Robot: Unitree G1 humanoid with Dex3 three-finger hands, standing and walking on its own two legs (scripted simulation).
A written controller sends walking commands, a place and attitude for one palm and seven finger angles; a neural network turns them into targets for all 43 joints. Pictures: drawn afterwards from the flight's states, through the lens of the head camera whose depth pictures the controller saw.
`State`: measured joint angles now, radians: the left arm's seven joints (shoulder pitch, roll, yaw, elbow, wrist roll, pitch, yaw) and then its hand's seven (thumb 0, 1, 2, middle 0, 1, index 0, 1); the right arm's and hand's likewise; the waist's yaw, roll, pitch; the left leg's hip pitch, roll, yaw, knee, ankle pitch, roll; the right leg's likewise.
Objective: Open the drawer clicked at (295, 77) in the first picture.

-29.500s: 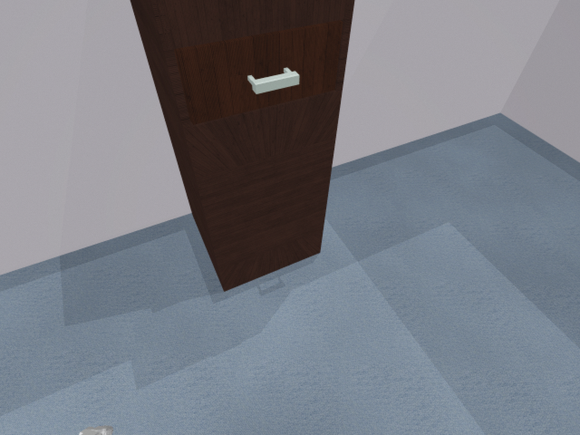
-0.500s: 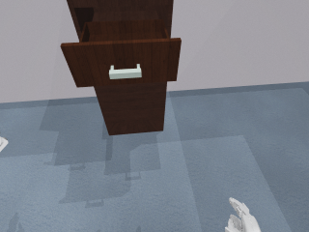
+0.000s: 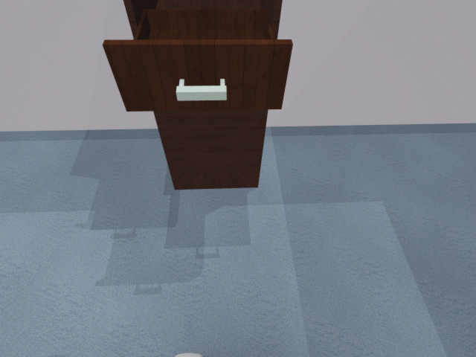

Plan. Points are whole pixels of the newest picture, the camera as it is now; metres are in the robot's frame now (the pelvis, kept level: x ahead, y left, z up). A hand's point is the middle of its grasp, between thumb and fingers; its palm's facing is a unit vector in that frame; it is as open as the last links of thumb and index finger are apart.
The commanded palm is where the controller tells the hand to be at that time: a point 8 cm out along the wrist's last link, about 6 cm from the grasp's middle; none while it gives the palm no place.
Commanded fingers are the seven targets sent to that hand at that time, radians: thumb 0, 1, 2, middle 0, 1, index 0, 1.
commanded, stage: let the arm hang, fingers relaxed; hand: left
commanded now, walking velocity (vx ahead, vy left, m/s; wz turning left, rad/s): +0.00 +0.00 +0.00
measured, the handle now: (202, 87) +0.63 +0.13 +0.08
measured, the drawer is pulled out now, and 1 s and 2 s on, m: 0.30 0.30 0.30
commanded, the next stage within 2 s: look to check the result in 0.60 s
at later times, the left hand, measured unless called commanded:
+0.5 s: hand out of the picture +0.04 +0.18 -0.17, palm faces +0.02 -0.98 -0.21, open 7.3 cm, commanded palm none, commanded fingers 0.00 0.90 0.90 -0.20 -0.30 -0.20 -0.30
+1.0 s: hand out of the picture +0.03 +0.16 -0.17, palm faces +0.02 -0.98 -0.19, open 7.4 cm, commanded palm none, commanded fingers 0.00 0.90 0.90 -0.20 -0.30 -0.20 -0.30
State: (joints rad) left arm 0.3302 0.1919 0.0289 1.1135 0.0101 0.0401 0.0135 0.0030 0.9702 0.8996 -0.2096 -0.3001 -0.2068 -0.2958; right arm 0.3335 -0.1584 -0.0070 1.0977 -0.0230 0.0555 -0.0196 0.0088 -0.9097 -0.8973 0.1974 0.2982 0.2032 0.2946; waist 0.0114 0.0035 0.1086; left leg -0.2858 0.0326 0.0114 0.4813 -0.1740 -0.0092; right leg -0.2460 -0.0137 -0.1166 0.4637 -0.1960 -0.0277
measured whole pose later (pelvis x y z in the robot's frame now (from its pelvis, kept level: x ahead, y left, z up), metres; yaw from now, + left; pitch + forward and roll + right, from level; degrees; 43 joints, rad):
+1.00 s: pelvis +0.03 +0.00 +0.01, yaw -1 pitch -2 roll +0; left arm 0.25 0.13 0.02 1.16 0.01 0.00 0.03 0.01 0.91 0.90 -0.20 -0.30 -0.20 -0.30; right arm 0.25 -0.14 0.00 1.14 -0.02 0.02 -0.03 0.00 -0.91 -0.90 0.20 0.30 0.20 0.29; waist -0.01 0.02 0.08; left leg -0.18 0.03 0.03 0.40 -0.18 -0.02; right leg -0.16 -0.01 -0.10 0.41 -0.21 -0.03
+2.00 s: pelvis +0.06 -0.01 +0.01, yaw -1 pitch -1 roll +0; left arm 0.24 0.15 0.02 1.15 0.00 -0.01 0.03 0.01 0.91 0.90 -0.20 -0.30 -0.20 -0.30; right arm 0.24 -0.15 0.00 1.15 -0.02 0.01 -0.04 0.00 -0.91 -0.90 0.20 0.30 0.20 0.29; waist -0.01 0.02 0.07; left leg -0.14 0.05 0.03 0.37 -0.21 -0.03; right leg -0.12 0.00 -0.10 0.37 -0.24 -0.04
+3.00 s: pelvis +0.06 -0.01 +0.01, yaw -1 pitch -2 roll +0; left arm 0.22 0.18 0.02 1.14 0.01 -0.01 0.02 0.01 0.91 0.90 -0.20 -0.30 -0.20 -0.30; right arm 0.22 -0.18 0.00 1.14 -0.02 0.01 -0.03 0.00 -0.91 -0.90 0.20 0.30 0.20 0.29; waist -0.01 0.01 0.07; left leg -0.12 0.04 0.04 0.35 -0.20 -0.02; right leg -0.10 0.00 -0.09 0.35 -0.22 -0.02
